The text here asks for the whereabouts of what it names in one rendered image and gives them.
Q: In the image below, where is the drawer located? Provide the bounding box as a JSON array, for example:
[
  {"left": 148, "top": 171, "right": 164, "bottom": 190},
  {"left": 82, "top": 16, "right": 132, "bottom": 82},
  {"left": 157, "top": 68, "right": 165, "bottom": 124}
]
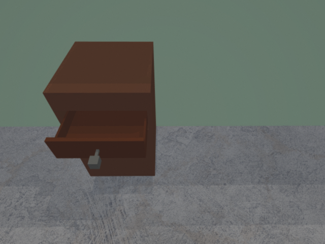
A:
[{"left": 44, "top": 111, "right": 148, "bottom": 158}]

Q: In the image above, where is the cabinet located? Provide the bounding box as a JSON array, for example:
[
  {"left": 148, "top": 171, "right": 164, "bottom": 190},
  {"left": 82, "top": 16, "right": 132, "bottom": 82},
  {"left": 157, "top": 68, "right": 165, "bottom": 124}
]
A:
[{"left": 43, "top": 42, "right": 156, "bottom": 176}]

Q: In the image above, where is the handle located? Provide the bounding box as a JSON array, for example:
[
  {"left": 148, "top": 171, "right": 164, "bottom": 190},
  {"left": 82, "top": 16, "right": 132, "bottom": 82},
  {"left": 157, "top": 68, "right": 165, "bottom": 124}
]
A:
[{"left": 88, "top": 149, "right": 101, "bottom": 169}]

